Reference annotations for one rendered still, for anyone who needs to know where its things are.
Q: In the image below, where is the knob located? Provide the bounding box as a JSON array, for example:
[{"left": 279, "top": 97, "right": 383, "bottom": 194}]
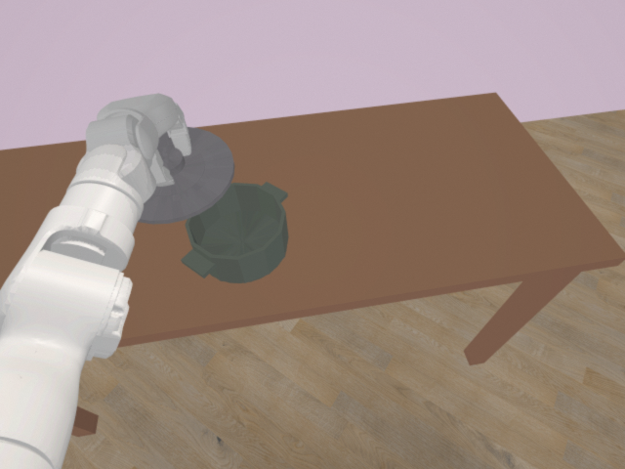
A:
[{"left": 158, "top": 147, "right": 185, "bottom": 176}]

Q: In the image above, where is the pot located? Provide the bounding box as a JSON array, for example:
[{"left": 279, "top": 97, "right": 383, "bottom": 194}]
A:
[{"left": 181, "top": 182, "right": 289, "bottom": 283}]

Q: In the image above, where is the left robot upper arm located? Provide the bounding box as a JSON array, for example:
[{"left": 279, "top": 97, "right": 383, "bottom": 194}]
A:
[{"left": 0, "top": 249, "right": 133, "bottom": 469}]

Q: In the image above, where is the left robot hand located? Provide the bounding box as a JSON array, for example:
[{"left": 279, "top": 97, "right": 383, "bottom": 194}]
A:
[{"left": 97, "top": 94, "right": 191, "bottom": 187}]

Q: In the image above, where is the table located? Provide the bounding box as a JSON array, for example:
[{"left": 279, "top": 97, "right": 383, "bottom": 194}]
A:
[{"left": 0, "top": 93, "right": 625, "bottom": 437}]

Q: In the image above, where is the left robot forearm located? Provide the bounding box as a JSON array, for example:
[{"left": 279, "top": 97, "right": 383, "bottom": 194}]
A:
[{"left": 0, "top": 107, "right": 159, "bottom": 330}]

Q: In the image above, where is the lid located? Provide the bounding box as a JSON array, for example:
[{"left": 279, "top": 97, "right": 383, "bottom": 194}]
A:
[{"left": 138, "top": 127, "right": 234, "bottom": 224}]

